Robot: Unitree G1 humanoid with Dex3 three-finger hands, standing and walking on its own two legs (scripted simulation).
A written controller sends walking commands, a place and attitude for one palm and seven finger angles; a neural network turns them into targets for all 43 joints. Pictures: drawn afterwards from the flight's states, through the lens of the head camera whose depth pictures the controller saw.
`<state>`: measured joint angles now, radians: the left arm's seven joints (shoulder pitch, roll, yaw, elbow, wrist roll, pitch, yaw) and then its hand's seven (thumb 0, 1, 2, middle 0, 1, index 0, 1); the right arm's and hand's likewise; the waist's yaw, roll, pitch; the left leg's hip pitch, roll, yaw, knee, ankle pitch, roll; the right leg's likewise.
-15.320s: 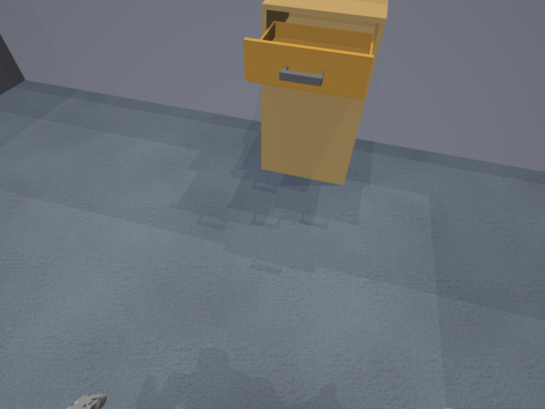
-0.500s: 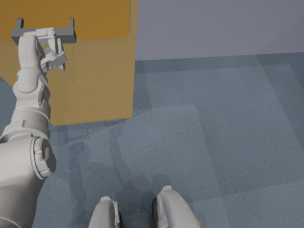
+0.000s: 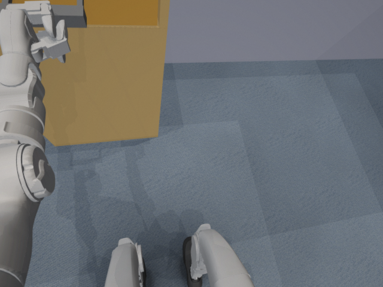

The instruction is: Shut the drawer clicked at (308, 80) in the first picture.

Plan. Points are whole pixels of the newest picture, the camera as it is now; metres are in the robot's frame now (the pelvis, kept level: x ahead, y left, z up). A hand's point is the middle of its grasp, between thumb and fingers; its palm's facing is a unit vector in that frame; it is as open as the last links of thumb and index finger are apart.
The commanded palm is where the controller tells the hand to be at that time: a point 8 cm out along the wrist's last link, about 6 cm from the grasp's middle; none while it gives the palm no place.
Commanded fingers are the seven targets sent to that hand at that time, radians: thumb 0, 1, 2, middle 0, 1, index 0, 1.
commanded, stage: pull the fist back off the drawer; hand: left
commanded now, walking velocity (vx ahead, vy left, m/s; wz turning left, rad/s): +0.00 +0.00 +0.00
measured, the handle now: (44, 6) +0.65 +0.20 +0.08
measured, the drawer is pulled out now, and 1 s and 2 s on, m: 0.00 0.00 0.00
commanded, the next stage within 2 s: draw the hand back to the body in 0.64 s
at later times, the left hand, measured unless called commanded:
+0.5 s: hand (68, 41) +0.56 +0.15 +0.08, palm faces +0.03 -1.00 -0.04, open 3.3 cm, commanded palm +0.53 +0.19 +0.08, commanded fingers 0.00 0.90 0.90 -1.40 -1.60 -1.40 -1.60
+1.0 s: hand (39, 63) +0.49 +0.18 +0.11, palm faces +0.03 -1.00 -0.03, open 3.3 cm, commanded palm +0.45 +0.23 +0.13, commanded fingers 0.00 0.90 0.90 -1.40 -1.60 -1.40 -1.60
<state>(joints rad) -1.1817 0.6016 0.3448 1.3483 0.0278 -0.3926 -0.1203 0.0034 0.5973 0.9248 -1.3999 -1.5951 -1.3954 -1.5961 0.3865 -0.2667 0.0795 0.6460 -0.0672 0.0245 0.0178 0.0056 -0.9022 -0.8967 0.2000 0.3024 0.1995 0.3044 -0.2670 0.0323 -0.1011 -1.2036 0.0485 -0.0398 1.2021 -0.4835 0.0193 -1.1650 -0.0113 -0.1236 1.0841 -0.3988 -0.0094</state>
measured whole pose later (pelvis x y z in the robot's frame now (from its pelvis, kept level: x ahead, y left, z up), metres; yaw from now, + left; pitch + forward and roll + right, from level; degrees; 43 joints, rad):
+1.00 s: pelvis +0.07 +0.00 +0.06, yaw -2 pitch +19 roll -2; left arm -0.41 0.32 0.30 0.63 -0.17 -0.32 -0.15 0.02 0.90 0.89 -1.40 -1.59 -1.39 -1.60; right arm 0.37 -0.24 0.01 0.54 0.02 0.09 0.04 0.01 -0.90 -0.90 0.20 0.30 0.20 0.30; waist -0.10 0.04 -0.15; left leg -0.74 0.05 0.04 0.91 -0.49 0.02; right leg -0.75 0.02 -0.04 0.83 -0.40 0.01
